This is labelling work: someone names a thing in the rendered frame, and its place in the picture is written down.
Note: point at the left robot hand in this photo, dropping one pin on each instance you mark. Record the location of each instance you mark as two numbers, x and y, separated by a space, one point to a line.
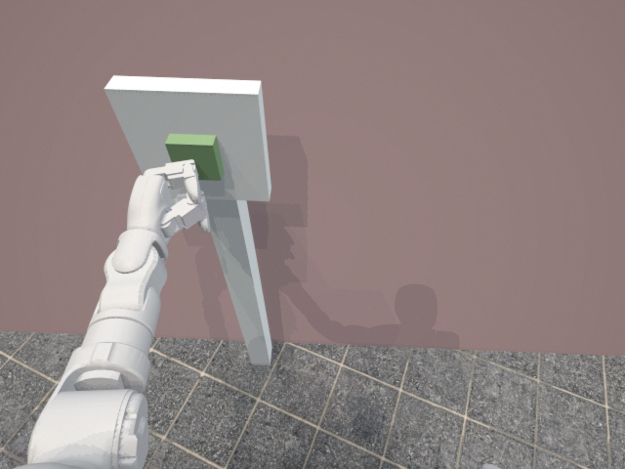
151 206

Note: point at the left robot upper arm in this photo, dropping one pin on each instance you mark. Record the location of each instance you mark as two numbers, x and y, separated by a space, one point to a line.
97 429

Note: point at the left robot forearm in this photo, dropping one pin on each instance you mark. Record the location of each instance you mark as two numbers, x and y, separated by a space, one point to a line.
114 353

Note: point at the button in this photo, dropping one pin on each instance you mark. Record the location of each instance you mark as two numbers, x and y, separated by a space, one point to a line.
203 149

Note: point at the panel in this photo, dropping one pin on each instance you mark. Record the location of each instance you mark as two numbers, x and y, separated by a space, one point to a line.
149 109

